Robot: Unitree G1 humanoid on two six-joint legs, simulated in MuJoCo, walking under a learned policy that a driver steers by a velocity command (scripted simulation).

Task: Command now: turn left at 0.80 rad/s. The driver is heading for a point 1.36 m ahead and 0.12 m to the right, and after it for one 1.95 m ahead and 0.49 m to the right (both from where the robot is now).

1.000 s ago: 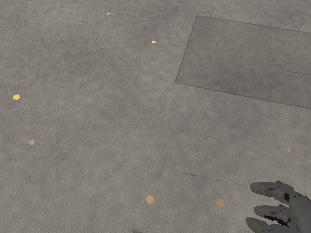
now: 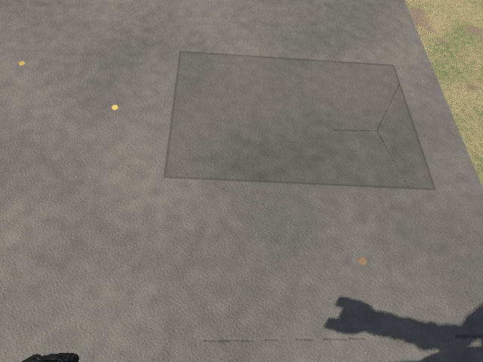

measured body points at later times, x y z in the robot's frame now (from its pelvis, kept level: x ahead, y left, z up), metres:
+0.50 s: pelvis +0.02 -0.02 +0.00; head +0.06 -0.02 +0.45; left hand +0.13 +0.28 -0.11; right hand +0.22 -0.27 -0.10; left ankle -0.01 +0.08 -0.71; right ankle +0.04 -0.15 -0.73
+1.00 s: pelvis +0.02 +0.01 +0.01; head +0.06 +0.03 +0.46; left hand +0.26 +0.23 -0.10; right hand +0.06 -0.28 -0.09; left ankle +0.05 +0.11 -0.73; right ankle -0.04 -0.14 -0.67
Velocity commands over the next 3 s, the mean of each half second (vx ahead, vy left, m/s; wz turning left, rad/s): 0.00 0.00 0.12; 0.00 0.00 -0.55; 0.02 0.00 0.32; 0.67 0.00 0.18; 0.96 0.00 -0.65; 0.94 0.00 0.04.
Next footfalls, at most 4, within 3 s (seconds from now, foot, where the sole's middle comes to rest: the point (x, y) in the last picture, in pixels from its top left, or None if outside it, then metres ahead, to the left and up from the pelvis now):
0.40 right None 0.08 -0.14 -0.77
0.72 left None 0.09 0.10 -0.77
1.12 right None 0.00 -0.14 -0.77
1.52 left None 0.07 0.12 -0.77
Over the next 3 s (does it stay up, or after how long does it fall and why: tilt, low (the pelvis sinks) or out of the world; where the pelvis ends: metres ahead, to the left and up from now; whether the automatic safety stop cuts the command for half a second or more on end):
stays up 1.21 -0.17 -0.02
